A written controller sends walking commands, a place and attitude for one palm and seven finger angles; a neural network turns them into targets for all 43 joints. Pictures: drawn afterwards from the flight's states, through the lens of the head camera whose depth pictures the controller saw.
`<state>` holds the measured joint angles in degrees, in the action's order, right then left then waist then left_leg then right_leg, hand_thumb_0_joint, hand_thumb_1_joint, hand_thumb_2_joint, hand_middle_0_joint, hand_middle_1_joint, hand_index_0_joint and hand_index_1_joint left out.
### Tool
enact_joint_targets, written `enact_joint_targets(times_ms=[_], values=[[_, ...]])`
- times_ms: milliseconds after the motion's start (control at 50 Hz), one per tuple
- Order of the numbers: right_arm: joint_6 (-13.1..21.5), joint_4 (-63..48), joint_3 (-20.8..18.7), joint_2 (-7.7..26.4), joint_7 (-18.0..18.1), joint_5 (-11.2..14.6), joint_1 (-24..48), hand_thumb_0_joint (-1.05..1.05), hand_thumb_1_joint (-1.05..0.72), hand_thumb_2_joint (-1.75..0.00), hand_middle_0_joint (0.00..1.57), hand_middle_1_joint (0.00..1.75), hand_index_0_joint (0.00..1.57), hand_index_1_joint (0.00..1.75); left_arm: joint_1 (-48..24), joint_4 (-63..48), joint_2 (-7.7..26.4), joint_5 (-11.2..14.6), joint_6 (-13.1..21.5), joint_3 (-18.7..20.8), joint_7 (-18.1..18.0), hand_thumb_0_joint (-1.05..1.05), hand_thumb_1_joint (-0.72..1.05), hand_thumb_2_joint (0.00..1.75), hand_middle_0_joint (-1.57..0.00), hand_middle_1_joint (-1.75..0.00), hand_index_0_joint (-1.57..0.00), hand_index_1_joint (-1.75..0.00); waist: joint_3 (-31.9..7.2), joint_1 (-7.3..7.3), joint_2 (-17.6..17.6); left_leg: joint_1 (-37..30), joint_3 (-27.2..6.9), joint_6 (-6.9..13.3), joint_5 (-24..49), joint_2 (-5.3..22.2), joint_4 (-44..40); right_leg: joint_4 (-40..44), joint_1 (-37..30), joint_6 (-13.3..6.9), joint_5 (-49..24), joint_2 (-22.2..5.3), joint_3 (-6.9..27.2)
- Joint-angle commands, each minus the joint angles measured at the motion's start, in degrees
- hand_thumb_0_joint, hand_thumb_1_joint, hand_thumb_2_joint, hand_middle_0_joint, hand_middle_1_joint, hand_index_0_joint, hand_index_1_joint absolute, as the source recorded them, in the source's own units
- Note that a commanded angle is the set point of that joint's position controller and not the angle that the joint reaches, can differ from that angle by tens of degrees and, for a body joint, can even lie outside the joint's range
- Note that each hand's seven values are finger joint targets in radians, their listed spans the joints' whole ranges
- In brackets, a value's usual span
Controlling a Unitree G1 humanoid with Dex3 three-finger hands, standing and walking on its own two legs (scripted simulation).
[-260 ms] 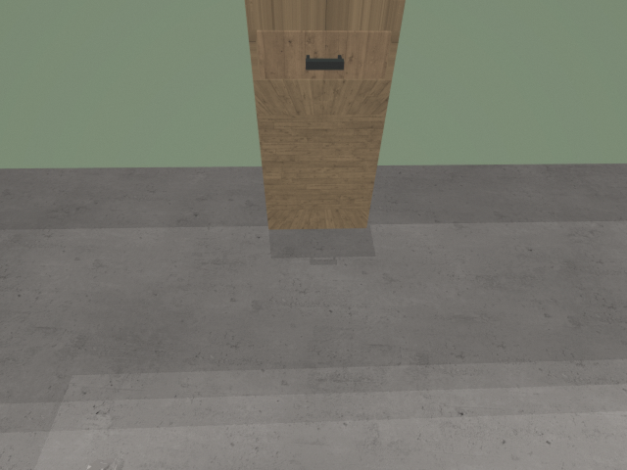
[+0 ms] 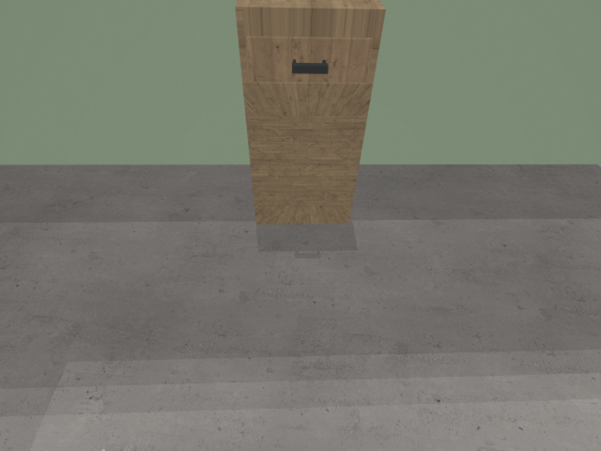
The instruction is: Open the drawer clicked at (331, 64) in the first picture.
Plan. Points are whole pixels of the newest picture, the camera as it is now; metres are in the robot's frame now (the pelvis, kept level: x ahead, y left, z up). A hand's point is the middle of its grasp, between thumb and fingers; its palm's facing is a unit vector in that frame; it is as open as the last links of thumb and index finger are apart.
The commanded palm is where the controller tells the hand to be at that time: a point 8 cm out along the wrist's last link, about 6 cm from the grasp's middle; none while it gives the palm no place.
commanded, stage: stand and wait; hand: left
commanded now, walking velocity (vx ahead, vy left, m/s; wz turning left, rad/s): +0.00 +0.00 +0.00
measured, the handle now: (309, 65) +1.21 +0.05 -0.01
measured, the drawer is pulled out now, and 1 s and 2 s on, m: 0.00 0.00 0.00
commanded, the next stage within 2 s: look at it before walking up in 0.56 s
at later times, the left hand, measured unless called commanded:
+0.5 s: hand out of the picture +0.06 +0.24 -0.15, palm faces -0.04 -0.94 -0.34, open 7.4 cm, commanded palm none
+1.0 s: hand out of the picture +0.07 +0.23 -0.15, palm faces -0.04 -0.94 -0.33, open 7.4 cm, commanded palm none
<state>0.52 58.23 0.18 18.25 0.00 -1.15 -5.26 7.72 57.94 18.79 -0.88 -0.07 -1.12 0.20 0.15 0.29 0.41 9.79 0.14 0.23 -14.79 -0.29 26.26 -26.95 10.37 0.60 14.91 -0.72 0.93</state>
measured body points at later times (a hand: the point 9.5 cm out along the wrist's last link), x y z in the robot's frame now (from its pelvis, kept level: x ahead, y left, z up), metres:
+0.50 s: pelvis -0.01 -0.01 +0.00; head -0.01 -0.01 +0.45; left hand +0.06 +0.29 -0.13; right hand +0.06 -0.31 -0.13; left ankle -0.01 +0.12 -0.74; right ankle +0.00 -0.13 -0.74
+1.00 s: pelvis -0.01 -0.01 +0.01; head +0.00 -0.01 +0.45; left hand +0.07 +0.28 -0.13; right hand +0.07 -0.31 -0.13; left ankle -0.01 +0.12 -0.74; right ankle +0.00 -0.13 -0.74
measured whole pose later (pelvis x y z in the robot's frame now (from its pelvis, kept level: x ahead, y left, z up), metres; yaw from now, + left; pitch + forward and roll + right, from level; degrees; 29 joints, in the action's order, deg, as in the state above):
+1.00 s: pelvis -0.01 -0.01 +0.01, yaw +0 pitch -2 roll +0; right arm 0.6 63.5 0.2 19.2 0.0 -0.7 -6.9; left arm 8.3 62.0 19.5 -0.9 0.3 -0.6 0.2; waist 1.3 0.0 0.2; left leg 8.3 0.0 -0.8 -11.9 0.8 21.8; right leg -22.7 9.1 -0.3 12.0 0.3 0.8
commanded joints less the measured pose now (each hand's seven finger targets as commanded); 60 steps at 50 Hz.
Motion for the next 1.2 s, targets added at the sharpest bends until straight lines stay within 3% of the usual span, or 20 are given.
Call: enact_joint_targets(times_ms=[0, 480, 680, 920, 1180], values=[[1.59, -3.00, -2.79, 12.32, 0.78, 0.29, 2.68, 0.00, -0.90, -0.90, 0.20, 0.30, 0.20, 0.30, -2.83, -3.24, 12.29, 0.21, 1.38, 3.17, -0.88, 0.00, 0.90, 0.90, -0.20, -0.30, -0.20, -0.30, -2.63, -0.37, -0.47, -0.61, -5.15, 1.99, 9.85, 6.15, -5.15, 4.64, -0.20, -2.55, -9.45, -5.56, 5.08], [1.43, 1.46, -2.34, 12.89, 0.61, 0.57, 0.60, 0.00, -0.90, -0.90, 0.20, 0.30, 0.20, 0.30, -2.28, 0.34, 12.71, 0.28, 1.45, 2.98, -0.81, 0.00, 0.90, 0.90, -0.20, -0.30, -0.20, -0.30, -1.00, -0.36, 0.08, -0.33, -5.75, 1.48, 6.23, 6.68, -7.80, 7.94, -0.26, -2.58, -5.03, -5.80, 6.21], [1.51, 1.68, -2.33, 12.82, 0.62, 0.58, 0.95, 0.00, -0.90, -0.90, 0.20, 0.30, 0.20, 0.30, -2.60, 0.33, 12.62, 0.20, 1.51, 3.04, -0.82, 0.00, 0.90, 0.90, -0.20, -0.30, -0.20, -0.30, -0.63, -0.29, -0.17, -0.71, -5.83, 1.38, 7.31, 6.78, -8.24, 8.14, -0.18, -2.49, -6.34, -5.66, 6.23], [1.60, 1.61, -2.24, 12.92, 0.68, 0.73, 0.97, 0.00, -0.90, -0.90, 0.20, 0.30, 0.20, 0.30, -2.05, 0.43, 12.64, 0.19, 1.73, 3.10, -0.83, 0.00, 0.90, 0.90, -0.20, -0.30, -0.20, -0.30, -2.94, -0.27, 0.10, -2.60, -5.44, 1.36, 10.44, 7.10, -7.69, 7.76, -1.68, -2.53, -10.63, -5.85, 6.02], [1.53, 1.93, -2.14, 13.05, 0.78, 0.69, 1.16, 0.00, -0.90, -0.90, 0.20, 0.30, 0.20, 0.30, -2.05, 0.86, 12.68, 0.23, 1.70, 3.04, -0.84, 0.00, 0.90, 0.90, -0.20, -0.30, -0.20, -0.30, -1.82, -0.30, -0.20, -3.00, -5.25, 1.20, 10.72, 7.27, -8.48, 8.49, -1.84, -2.49, -11.41, -5.89, 6.04]])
